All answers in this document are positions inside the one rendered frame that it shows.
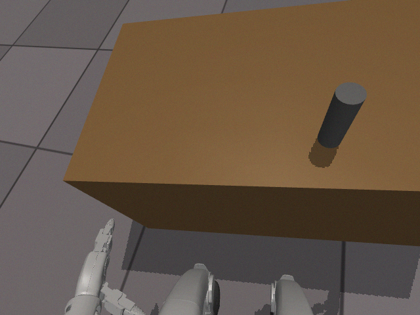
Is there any left robot arm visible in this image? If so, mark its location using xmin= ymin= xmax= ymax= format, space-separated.
xmin=64 ymin=295 xmax=102 ymax=315

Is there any left robot hand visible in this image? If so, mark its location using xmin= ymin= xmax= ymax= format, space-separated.
xmin=74 ymin=219 xmax=146 ymax=315

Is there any can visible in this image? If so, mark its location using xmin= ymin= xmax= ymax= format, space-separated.
xmin=318 ymin=82 xmax=367 ymax=148

